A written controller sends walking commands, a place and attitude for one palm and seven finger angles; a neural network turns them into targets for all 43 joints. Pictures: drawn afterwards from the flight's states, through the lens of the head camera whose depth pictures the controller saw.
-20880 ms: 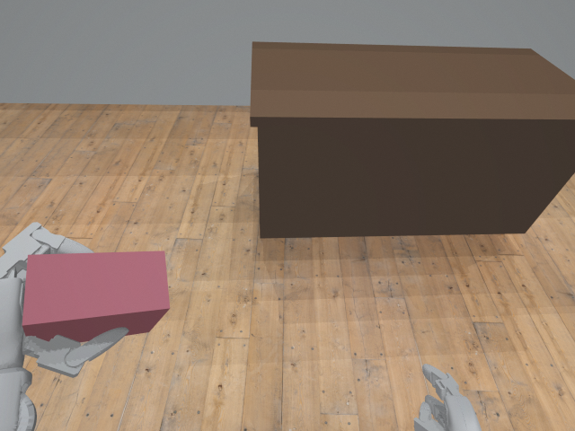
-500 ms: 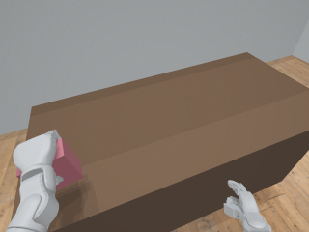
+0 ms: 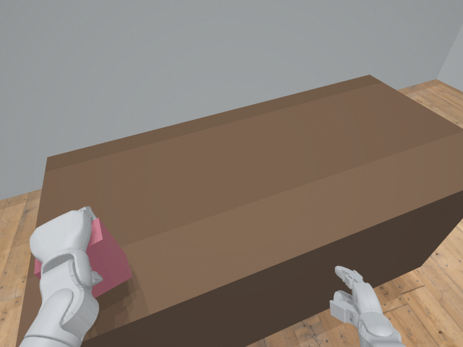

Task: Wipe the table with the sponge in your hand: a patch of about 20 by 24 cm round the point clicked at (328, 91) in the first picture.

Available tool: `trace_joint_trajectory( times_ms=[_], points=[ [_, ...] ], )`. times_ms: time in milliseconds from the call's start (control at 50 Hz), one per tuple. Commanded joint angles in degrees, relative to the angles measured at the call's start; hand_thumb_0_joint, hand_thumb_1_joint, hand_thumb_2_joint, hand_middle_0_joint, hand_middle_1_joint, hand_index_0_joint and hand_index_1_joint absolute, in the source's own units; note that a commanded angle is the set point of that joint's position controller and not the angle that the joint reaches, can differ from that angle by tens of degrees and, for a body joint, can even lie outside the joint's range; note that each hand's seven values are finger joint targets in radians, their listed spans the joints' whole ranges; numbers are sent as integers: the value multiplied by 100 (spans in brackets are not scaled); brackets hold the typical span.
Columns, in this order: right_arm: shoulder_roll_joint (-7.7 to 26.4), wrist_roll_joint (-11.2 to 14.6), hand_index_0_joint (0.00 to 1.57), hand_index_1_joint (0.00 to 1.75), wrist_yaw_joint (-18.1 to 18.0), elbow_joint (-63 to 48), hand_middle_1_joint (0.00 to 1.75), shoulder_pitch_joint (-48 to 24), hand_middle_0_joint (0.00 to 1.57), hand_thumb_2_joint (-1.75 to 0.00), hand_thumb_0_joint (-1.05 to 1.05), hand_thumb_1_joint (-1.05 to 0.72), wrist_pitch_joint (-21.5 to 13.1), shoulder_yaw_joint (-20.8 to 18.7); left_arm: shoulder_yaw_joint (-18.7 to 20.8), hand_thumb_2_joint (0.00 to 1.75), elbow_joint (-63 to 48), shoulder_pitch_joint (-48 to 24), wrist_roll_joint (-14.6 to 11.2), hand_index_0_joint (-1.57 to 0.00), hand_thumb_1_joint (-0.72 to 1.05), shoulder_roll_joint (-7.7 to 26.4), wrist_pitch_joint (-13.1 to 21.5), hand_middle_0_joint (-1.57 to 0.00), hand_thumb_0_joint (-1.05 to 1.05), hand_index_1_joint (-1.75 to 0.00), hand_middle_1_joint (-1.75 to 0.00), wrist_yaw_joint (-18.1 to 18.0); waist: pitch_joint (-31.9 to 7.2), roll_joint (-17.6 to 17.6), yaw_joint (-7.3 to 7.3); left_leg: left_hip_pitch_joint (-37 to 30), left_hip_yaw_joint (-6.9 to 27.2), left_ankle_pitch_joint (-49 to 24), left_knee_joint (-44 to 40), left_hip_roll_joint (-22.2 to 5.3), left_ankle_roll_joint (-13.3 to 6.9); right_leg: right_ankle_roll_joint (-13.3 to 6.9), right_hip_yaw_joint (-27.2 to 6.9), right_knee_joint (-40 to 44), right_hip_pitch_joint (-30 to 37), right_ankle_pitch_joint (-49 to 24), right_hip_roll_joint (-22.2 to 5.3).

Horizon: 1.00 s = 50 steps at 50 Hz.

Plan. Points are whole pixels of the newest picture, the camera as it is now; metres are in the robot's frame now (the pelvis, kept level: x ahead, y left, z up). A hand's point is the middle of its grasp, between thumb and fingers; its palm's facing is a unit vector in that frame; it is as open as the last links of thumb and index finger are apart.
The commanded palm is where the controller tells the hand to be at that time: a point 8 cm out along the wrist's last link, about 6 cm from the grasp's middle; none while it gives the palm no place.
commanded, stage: move the sponge above the wiping area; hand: left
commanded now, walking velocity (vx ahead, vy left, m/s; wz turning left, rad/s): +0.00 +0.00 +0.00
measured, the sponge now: (92, 269) +0.23 +0.31 +0.00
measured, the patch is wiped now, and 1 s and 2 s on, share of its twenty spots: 0.00 0.00 0.00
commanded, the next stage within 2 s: lower the sponge onto the table in 0.84 s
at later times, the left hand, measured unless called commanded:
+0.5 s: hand (100, 264) +0.23 +0.28 +0.03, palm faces -0.11 -0.17 -0.98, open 10.4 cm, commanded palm +0.21 +0.27 +0.12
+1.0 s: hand (104, 272) +0.22 +0.26 +0.03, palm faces -0.11 -0.17 -0.98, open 10.4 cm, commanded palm +0.20 +0.28 +0.12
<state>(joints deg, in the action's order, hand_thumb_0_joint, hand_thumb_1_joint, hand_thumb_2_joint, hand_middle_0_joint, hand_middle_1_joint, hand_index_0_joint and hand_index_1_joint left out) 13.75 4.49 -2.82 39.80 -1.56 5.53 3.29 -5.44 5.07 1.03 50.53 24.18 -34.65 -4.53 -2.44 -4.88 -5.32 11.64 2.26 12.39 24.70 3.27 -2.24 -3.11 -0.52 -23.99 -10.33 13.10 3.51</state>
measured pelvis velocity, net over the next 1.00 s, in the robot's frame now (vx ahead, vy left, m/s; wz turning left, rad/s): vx -0.01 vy -0.01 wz -0.01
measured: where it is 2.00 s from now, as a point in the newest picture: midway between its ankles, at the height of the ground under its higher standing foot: outside the picture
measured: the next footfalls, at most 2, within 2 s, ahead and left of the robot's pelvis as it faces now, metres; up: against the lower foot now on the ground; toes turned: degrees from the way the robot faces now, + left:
none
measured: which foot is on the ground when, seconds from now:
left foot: down 0.00-1.00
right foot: down 0.00-1.00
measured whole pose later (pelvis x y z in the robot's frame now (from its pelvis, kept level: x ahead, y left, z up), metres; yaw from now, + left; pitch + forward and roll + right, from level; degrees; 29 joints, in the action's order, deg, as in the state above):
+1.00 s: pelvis -0.01 -0.01 +0.00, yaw +0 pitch -2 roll +0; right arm 15.3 2.2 -5.0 38.7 0.7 2.4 1.3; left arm -7.1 1.0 7.2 52.6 24.2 -20.1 -1.6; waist -1.1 -4.3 -6.5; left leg 11.8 2.4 13.0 26.6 2.5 -1.7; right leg -3.8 -0.4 -25.0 -10.2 13.0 4.4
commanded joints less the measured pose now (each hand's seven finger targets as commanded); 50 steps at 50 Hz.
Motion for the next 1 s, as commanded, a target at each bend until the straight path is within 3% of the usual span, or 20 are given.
trace_joint_trajectory(
  times_ms=[0,80,100,120,200,240,320,360,460,500,560,600,620,660,720,780,820,860,900,980],
  points=[
    [750,-96,20,30,-105,-1174,30,-1277,20,-90,0,-90,-386,-264,229,130,-1917,-1457,397,-120,10,1174,581,-120,0,-160,-160,192,-1363,41,56,-500,506,-1113,-33,-77,-93,-193,-674,173,379,-1169,-183],
    [555,-271,20,30,-175,-1101,30,-985,20,-90,0,-90,-573,-302,570,130,-2440,-1754,767,-120,10,1387,1540,-120,0,-160,-160,-230,-1642,-387,-124,-785,623,-1441,7,-135,-40,-267,-671,85,309,-1142,-102],
    [621,-308,20,30,-198,-1037,30,-948,20,-90,0,-90,-609,-321,1028,130,-2570,-1822,835,-120,10,1832,1661,-120,0,-160,-160,-436,-1615,-491,-195,-766,700,-1360,-23,-173,-9,-324,-805,86,320,-1062,-53],
    [540,-311,20,30,-198,-1032,30,-947,20,-90,0,-90,-629,-315,796,130,-2331,-1667,901,-120,10,1429,1677,-120,0,-160,-160,-587,-1458,-496,-200,-681,633,-1380,-30,-152,17,-320,-673,108,260,-996,-63],
    [652,-173,20,30,-120,-856,30,-1263,20,-90,0,-90,-515,-320,1099,130,-1501,-1704,762,-120,10,1567,1161,-120,0,-160,-160,-986,-925,-76,-264,-470,587,-983,-255,-116,104,-358,-899,367,124,-583,-95],
    [625,-72,20,30,-52,-901,30,-1423,20,-90,0,-90,-498,-341,778,130,-1257,-1260,457,-120,10,1112,764,-120,0,-160,-160,-920,-957,143,-271,-394,437,-1018,-273,-103,102,-261,-750,350,312,-776,-166],
    [694,25,20,30,6,-1033,30,-1594,20,-90,0,-90,-350,-273,12,130,-898,-677,85,-120,10,448,11,-120,0,-160,-160,-310,-767,470,-123,-240,383,-958,-272,-67,48,-143,-600,365,391,-1018,-226],
    [747,39,20,30,-29,-1061,30,-1529,20,-90,0,-90,-293,-236,-68,130,-882,-876,153,-120,10,605,-41,-120,0,-160,-160,8,-748,653,7,-177,392,-884,-201,-46,-10,-103,-634,355,357,-1082,-241],
    [678,-141,20,30,-139,-1142,30,-1283,20,-90,0,-90,-380,-229,451,130,-1691,-1499,566,-120,10,1341,806,-120,0,-160,-160,165,-1352,409,-43,-418,405,-1026,30,24,-126,-142,-789,219,523,-1309,-233],
    [669,-234,20,30,-216,-1099,30,-1147,20,-90,0,-90,-484,-270,948,130,-2277,-1915,672,-120,10,1895,1327,-120,0,-160,-160,-91,-1574,-15,-111,-589,444,-1048,58,2,-122,-217,-990,206,567,-1296,-179],
    [585,-292,20,30,-230,-992,30,-1068,20,-90,0,-90,-605,-324,1299,130,-2155,-1362,809,-120,10,1886,1703,-120,0,-160,-160,-576,-1542,-387,-257,-673,426,-1403,98,6,-38,-295,-1007,211,565,-1562,-189],
    [657,-263,20,30,-191,-891,30,-1112,20,-90,0,-90,-580,-339,1568,130,-1979,-1351,793,-120,10,2073,1556,-120,0,-160,-160,-835,-1253,-498,-285,-555,471,-1295,31,14,21,-369,-1172,284,465,-1409,-166],
    [585,-214,20,30,-158,-930,30,-1130,20,-90,0,-90,-580,-353,1177,130,-1787,-1175,683,-120,10,1527,1402,-120,0,-160,-160,-868,-1079,-405,-230,-442,429,-1220,-31,-18,21,-313,-970,294,420,-1278,-184],
    [664,-128,20,30,-105,-872,30,-1294,20,-90,0,-90,-541,-364,1107,130,-1325,-908,430,-120,10,1396,1023,-120,0,-160,-160,-833,-766,6,-223,-354,421,-1046,-114,-29,49,-249,-966,405,315,-1083,-206],
    [746,-15,20,30,-101,-919,30,-1388,20,-90,0,-90,-431,-338,626,130,-770,-626,15,-120,10,982,469,-120,0,-160,-160,-439,-536,609,-86,-138,322,-781,-171,-31,-7,-108,-830,466,360,-1012,-247],
    [774,22,20,30,-117,-1031,30,-1421,20,-90,0,-90,-388,-290,241,130,-831,-587,1,-120,10,850,289,-120,0,-160,-160,72,-648,819,7,-120,352,-819,-113,-3,-69,-36,-777,392,392,-1286,-303],
    [751,-28,20,30,-139,-1179,30,-1337,20,-90,0,-90,-434,-302,60,130,-1288,-708,68,-120,10,761,544,-120,0,-160,-160,275,-849,532,76,-234,331,-844,-41,4,-139,-68,-724,335,386,-1259,-279],
    [721,-105,20,30,-160,-1136,30,-1211,20,-90,0,-90,-482,-265,348,130,-1503,-1023,262,-120,10,1158,934,-120,0,-160,-160,308,-1057,409,37,-332,383,-870,12,21,-148,-86,-758,324,343,-1185,-274],
    [701,-213,20,30,-219,-1123,30,-1074,20,-90,0,-90,-574,-316,860,130,-2233,-1546,447,-120,10,1761,1488,-120,0,-160,-160,98,-1300,16,-35,-515,440,-900,37,-19,-138,-174,-907,276,350,-1082,-198],
    [590,-304,20,30,-241,-982,30,-965,20,-90,0,-90,-696,-373,1145,130,-2142,-1509,850,-120,10,1700,1962,-120,0,-160,-160,-615,-1288,-517,-208,-640,528,-1092,-9,-73,-5,-308,-871,303,121,-738,-126]
  ],
)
